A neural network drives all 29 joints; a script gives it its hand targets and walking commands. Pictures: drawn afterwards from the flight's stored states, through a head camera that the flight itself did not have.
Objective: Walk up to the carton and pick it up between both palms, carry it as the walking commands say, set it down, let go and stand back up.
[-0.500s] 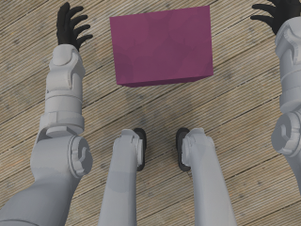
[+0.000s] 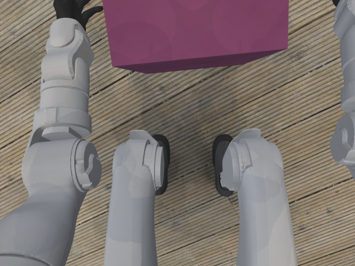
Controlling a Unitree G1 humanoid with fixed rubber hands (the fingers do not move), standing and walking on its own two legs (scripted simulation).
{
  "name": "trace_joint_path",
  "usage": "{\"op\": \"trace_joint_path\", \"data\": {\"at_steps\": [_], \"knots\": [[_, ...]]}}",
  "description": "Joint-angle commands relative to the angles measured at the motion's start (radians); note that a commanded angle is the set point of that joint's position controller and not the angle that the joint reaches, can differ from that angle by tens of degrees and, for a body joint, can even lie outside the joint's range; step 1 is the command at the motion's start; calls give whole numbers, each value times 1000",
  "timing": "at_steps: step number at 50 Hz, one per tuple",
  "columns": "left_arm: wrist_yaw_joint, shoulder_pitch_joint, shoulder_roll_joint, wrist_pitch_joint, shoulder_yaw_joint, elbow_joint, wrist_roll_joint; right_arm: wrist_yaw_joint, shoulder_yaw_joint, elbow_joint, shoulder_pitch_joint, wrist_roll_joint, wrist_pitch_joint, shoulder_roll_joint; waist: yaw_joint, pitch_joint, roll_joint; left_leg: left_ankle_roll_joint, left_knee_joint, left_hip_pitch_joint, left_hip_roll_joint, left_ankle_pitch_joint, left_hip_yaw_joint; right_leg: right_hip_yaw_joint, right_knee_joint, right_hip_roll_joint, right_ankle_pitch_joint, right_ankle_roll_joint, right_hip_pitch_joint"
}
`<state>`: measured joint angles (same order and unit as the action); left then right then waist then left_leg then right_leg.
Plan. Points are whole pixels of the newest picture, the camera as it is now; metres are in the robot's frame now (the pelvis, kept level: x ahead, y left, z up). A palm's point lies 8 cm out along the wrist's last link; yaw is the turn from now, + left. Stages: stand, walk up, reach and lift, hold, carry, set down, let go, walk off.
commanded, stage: reach and lift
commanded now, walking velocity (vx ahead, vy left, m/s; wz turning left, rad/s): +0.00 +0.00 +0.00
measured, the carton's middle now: (192, 19) +0.55 -0.01 -0.28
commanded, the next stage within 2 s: none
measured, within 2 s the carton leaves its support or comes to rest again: leaves its support in 1.86 s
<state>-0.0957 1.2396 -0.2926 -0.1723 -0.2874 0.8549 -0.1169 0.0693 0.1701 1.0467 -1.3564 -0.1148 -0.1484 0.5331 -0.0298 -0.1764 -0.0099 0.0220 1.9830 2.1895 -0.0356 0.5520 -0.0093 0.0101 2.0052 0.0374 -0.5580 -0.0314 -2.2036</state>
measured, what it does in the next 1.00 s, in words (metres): lowers itself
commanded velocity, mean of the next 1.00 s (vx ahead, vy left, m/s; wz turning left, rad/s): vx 0.00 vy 0.00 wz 0.00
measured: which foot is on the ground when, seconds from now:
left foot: down 0.00-1.00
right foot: down 0.00-1.00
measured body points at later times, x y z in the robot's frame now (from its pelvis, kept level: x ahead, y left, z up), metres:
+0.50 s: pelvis +0.00 +0.00 -0.06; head +0.36 -0.02 +0.19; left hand +0.54 +0.20 -0.22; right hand +0.56 -0.24 -0.23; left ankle +0.11 +0.12 -0.39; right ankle +0.10 -0.10 -0.39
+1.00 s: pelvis -0.01 +0.00 -0.05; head +0.36 -0.02 +0.20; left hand +0.54 +0.19 -0.22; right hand +0.56 -0.21 -0.22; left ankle +0.11 +0.12 -0.39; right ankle +0.10 -0.10 -0.39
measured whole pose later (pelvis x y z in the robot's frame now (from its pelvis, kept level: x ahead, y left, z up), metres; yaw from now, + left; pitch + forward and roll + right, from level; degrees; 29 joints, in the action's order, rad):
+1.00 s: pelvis -0.01 +0.00 -0.05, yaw +1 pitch +37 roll +2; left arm -0.15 1.37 -0.30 -0.07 -0.17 1.04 -0.24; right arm -0.03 0.05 1.18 -1.48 -0.20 -0.07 0.47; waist -0.02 -0.33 -0.02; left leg 0.02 2.16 2.25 -0.04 0.57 -0.03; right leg 0.01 2.20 0.01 -0.59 -0.04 -2.26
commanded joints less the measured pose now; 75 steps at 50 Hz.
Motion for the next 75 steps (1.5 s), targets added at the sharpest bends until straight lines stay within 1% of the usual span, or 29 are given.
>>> {"op": "trace_joint_path", "data": {"at_steps": [1, 8, 14, 18, 29, 41, 43, 51, 56, 63, 68, 69, 71, 73, 75], "knots": [[-9, 230, -147, 35, -8, -83, -13, -15, -5, -83, -270, -19, 32, 165, -1, 1141, 83, 24, -72, -506, -2, -276, -36, -33, -117, -17, 337, 42, 682], [-21, 277, -165, 65, 21, -24, -49, -39, -44, -43, -308, -51, 56, 166, 5, 1091, 72, 18, 16, -502, 5, -282, -30, -41, -28, -33, 332, 37, 645], [-32, 314, -190, 77, 48, -13, -89, -62, -65, -62, -339, -76, 66, 179, 10, 1144, 74, 17, 68, -532, 5, -302, -33, -34, 24, -39, 351, 38, 668], [-35, 322, -195, 79, 60, 2, -106, -69, -76, -61, -346, -87, 64, 175, 8, 1135, 79, 15, 84, -519, 5, -299, -37, -30, 41, -40, 350, 37, 661], [-31, 314, -165, 90, 63, 57, -98, -69, -79, -3, -332, -78, 67, 135, 5, 1033, 71, 13, 78, -474, 3, -281, -39, -28, 38, -38, 318, 31, 588], [-44, 347, -123, 108, 82, 81, -96, -88, -98, 37, -370, -84, 82, 88, 4, 1029, 64, 13, 59, -475, -7, -275, -40, -29, 17, -29, 301, 31, 572], [-47, 354, -111, 111, 91, 84, -100, -94, -105, 40, -377, -87, 85, 77, 7, 1033, 65, 13, 57, -477, -10, -276, -40, -29, 14, -27, 301, 31, 576], [-56, 391, -50, 123, 151, 84, -131, -115, -120, 41, -399, -92, 102, 37, 39, 1065, 54, 17, 48, -502, -20, -291, -37, -26, 2, -22, 312, 28, 580], [-56, 409, 5, 129, 186, 78, -145, -109, -170, 28, -423, -127, 108, -32, 31, 1072, 51, 15, 39, -518, -25, -305, -38, -27, 0, -19, 322, 26, 581], [-45, 460, 100, 132, 231, 61, -163, -96, -224, -2, -465, -156, 113, -124, 42, 1085, 55, 10, 33, -542, -30, -319, -35, -26, -5, -17, 336, 25, 595], [-24, 518, 205, 132, 271, 47, -176, -79, -268, -27, -507, -175, 113, -232, 52, 1091, 54, 9, 36, -549, -37, -323, -36, -26, -8, -13, 344, 24, 613], [-14, 540, 252, 130, 283, 45, -178, -70, -282, -31, -524, -178, 110, -281, 54, 1091, 56, 8, 37, -548, -40, -322, -36, -26, -8, -11, 344, 23, 616], [19, 605, 392, 123, 316, 33, -178, -37, -322, -35, -571, -184, 100, -434, 53, 1081, 58, 7, 42, -535, -48, -315, -36, -27, -5, -4, 337, 21, 613], [69, 690, 583, 108, 353, 7, -171, 12, -361, -50, -635, -187, 84, -634, 53, 1074, 57, 5, 53, -521, -58, -308, -37, -22, 3, 7, 331, 19, 602], [110, 731, 695, 86, 353, -6, -158, 56, -362, -57, -654, -176, 66, -752, 60, 1069, 59, 1, 64, -502, -67, -301, -44, -12, 13, 15, 328, 19, 583]]}}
